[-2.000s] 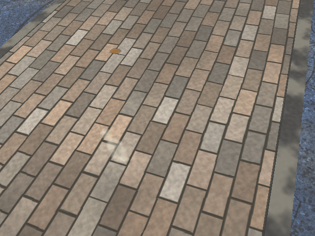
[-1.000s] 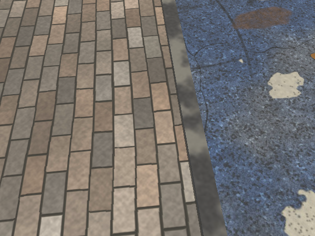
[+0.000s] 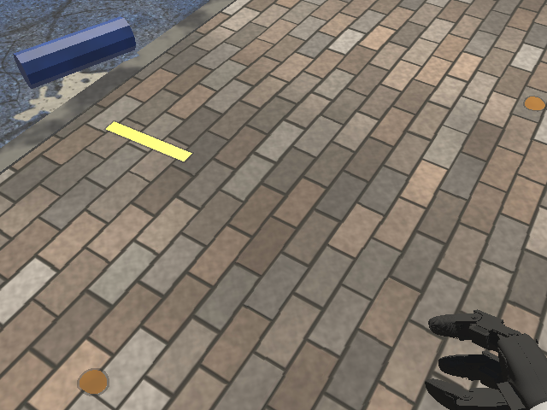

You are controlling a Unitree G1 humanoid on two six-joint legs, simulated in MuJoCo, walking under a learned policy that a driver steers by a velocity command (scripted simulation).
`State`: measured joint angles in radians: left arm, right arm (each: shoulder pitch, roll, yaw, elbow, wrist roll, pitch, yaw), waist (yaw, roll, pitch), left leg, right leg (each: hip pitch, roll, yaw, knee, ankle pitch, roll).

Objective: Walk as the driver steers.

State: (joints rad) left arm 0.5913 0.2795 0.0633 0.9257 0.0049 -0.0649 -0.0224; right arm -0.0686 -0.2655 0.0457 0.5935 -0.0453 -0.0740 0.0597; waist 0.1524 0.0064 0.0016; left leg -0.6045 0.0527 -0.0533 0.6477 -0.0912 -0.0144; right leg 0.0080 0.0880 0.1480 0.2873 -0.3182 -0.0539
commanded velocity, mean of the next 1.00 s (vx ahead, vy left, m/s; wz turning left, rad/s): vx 1.00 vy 0.00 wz -0.39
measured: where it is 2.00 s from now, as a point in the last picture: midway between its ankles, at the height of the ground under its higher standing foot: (443, 86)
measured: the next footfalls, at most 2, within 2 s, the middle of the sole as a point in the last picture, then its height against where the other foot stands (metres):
left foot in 0.08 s outside the picture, level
right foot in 0.52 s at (374, 375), level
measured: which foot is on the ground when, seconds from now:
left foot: up 0.00-0.06, down 0.08-0.50, up 0.52-0.94, down 0.96-1.00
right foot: down 0.00-0.08, up 0.10-0.50, down 0.52-0.96, up 0.98-1.00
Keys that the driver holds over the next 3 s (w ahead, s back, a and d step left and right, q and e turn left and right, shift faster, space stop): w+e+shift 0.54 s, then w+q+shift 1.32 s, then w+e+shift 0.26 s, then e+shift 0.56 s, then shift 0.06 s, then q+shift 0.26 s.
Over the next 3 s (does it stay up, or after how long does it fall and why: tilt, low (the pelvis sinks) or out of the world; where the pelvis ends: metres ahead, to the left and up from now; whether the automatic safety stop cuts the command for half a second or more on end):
stays up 2.33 -0.13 -0.01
